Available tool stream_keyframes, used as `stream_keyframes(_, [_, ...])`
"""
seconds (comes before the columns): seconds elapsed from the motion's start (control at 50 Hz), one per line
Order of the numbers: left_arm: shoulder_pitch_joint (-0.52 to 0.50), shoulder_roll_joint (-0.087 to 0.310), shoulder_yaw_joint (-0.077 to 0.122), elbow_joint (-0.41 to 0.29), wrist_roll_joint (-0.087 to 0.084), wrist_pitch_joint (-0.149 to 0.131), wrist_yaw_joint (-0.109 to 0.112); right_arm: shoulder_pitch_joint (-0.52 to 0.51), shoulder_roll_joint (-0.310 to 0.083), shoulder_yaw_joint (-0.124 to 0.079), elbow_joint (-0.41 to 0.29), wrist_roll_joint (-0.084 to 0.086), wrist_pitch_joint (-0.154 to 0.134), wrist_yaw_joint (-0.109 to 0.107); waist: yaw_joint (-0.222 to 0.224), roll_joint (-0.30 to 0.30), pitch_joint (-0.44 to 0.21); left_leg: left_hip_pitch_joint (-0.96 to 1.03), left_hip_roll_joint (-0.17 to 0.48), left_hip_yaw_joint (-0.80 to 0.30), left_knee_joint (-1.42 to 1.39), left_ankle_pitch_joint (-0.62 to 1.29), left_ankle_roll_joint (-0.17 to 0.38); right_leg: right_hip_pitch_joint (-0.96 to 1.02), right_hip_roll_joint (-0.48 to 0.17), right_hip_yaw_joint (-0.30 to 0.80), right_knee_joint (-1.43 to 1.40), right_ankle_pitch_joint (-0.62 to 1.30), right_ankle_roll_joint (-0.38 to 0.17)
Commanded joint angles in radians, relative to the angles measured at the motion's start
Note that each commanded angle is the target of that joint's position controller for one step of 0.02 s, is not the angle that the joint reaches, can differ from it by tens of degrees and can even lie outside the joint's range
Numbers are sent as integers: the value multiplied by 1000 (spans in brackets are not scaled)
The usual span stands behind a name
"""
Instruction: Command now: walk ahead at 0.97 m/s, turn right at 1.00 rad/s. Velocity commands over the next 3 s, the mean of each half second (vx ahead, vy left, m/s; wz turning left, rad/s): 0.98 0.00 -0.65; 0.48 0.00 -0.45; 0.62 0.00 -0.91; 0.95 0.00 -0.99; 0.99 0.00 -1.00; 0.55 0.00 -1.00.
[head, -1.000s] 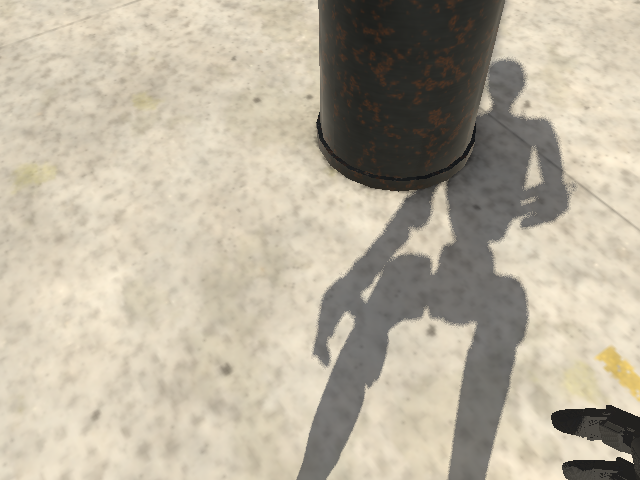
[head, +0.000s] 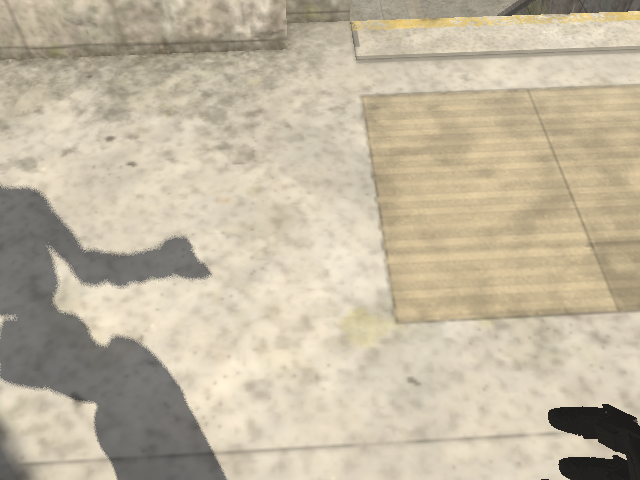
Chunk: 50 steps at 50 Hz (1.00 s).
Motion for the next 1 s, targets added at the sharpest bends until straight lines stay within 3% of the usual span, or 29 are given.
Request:
stream_keyframes(0.02, [-109,74,-13,-127,24,-6,4,269,-178,-89,28,-2,9,-7,-179,176,-182,684,386,-653,-389,-708,175,-666,-154,-123,395,117,17])
stream_keyframes(0.04, [-148,73,-11,-122,33,6,-7,262,-133,-79,53,-5,11,-5,-170,67,-93,571,346,-496,-391,-506,170,-643,-191,-146,353,143,25])
stream_keyframes(0.08, [-203,29,-19,-154,44,35,-36,302,-121,-71,121,1,-5,-5,-145,88,-24,473,299,-288,-419,-267,143,-629,-236,-159,322,147,35])
stream_keyframes(0.12, [-257,-15,-33,-194,41,56,-53,332,-83,-62,160,28,-30,13,-125,96,8,443,294,-156,-443,-102,112,-671,-268,-163,300,183,37])
stream_keyframes(0.16, [-339,-34,-43,-241,41,64,-66,356,-76,-58,184,42,-43,23,-117,74,28,439,254,-25,-479,9,92,-714,-259,-180,270,276,38])
stream_keyframes(0.24, [-441,-24,-59,-279,42,49,-77,345,-123,-62,192,29,-52,17,-90,59,116,390,206,170,-570,283,102,-657,-211,-265,-33,392,30])
stream_keyframes(0.28, [-488,-62,-76,-286,38,34,-88,411,-128,-52,223,30,-53,16,-108,83,121,369,204,235,-588,595,92,-488,-171,-357,-190,437,-8])
stream_keyframes(0.32, [-476,-33,-67,-265,46,33,-79,466,-181,-60,256,33,-46,8,-83,124,63,470,214,256,-504,1039,103,-345,-78,-424,-227,390,-34])
stream_keyframes(0.36, [-240,30,-43,-200,51,27,-53,440,-255,-70,271,24,-25,-6,66,200,-66,507,261,256,-162,1343,124,-110,-30,-382,-244,221,-78])
stream_keyframes(0.38, [-49,69,-22,-139,51,23,-38,389,-265,-69,261,29,-21,-12,165,204,-150,428,260,246,91,1259,133,106,-50,-308,-351,230,-110])
stream_keyframes(0.4, [56,128,8,-93,50,24,-19,361,-239,-70,250,24,-17,-12,197,155,-201,268,182,244,463,785,129,296,-142,-169,-430,147,-139])
stream_keyframes(0.42, [-31,212,26,-104,49,30,2,419,-87,-43,190,26,-22,9,6,-153,-302,-50,37,205,811,-320,89,521,-409,216,-422,188,-139])
stream_keyframes(0.44, [7,222,29,-119,52,32,4,432,-135,-40,129,60,-31,9,15,-105,-486,-196,-4,-16,946,-294,96,619,-512,531,-565,154,-255])
stream_keyframes(0.46, [12,166,25,-74,40,20,11,308,-153,-42,120,62,-38,5,28,9,-316,-276,39,-51,890,-194,102,505,-458,414,-637,191,-217])
stream_keyframes(0.48, [-11,123,15,-37,29,5,14,301,-126,-32,122,59,-37,9,-23,33,-130,-276,74,-37,791,-168,100,304,-434,288,-678,275,-194])
stream_keyframes(0.5, [-65,78,4,-31,36,-12,15,296,-113,-27,142,38,-26,13,-71,75,-61,-222,114,-50,689,-167,93,160,-390,204,-698,331,-165])
stream_keyframes(0.56, [-69,-5,-31,3,21,-36,19,316,-63,-15,159,1,16,42,-151,28,21,-114,142,-34,536,-207,56,-54,-331,66,-795,494,-143])
stream_keyframes(0.64, [-95,20,-25,36,1,-53,3,142,-9,6,94,11,-4,58,-151,5,88,16,77,103,132,107,49,-185,-189,-202,-803,1009,-74])
stream_keyframes(0.68, [-12,22,-24,83,-15,-60,2,103,-4,8,98,19,-14,59,-100,-18,41,186,3,129,-20,370,65,-175,-193,-168,-798,1004,-50])
stream_keyframes(0.72, [15,60,-14,107,-19,-50,13,115,-59,-5,107,24,-6,39,-103,-38,9,257,-59,120,-88,387,77,-89,-206,-126,-704,1063,-15])
stream_keyframes(0.76, [-50,122,5,92,-12,-33,28,310,-127,-29,170,15,-11,12,-208,-46,-85,475,-69,70,-145,394,86,-64,-191,-90,-433,1085,34])
stream_keyframes(0.78, [-82,119,6,68,-18,-29,36,442,-180,-48,211,-1,-23,7,-271,-8,-136,613,15,26,-179,568,94,-112,-148,-86,-210,930,62])
stream_keyframes(0.8, [-7,-2,-13,37,-23,-18,46,514,-276,-66,221,-14,-33,8,-238,206,-279,831,319,-157,-23,1303,165,-269,-13,-175,249,49,103])
stream_keyframes(0.82, [165,-7,-14,27,-70,-1,69,482,-252,-62,175,-7,-23,24,-170,317,-590,1019,580,-433,6,1436,311,-401,23,-96,575,-256,120])
stream_keyframes(0.84, [103,68,0,37,-28,14,77,369,-196,-60,123,15,-2,18,-169,178,-585,869,519,-375,-90,1188,307,-390,-45,-99,559,-116,121])
stream_keyframes(0.88, [-20,49,5,9,8,42,49,239,-75,-22,121,13,14,-2,-133,103,-300,604,382,-187,-202,763,266,-464,-141,-163,435,-33,145])
stream_keyframes(0.9, [-30,24,4,9,18,62,33,219,-70,-20,126,16,21,-17,-123,122,-219,505,358,-118,-242,693,253,-460,-167,-174,397,-22,159])
stream_keyframes(0.94, [-19,-24,1,-9,35,102,8,227,-83,-22,141,26,29,-19,-93,138,-164,330,353,-38,-296,622,264,-380,-180,-196,340,-21,169])
stream_keyframes(1.0, [-90,-56,-7,-75,30,125,-11,176,-113,-37,133,16,25,-13,-61,146,-134,231,369,56,-328,513,255,-378,-214,-224,170,64,150])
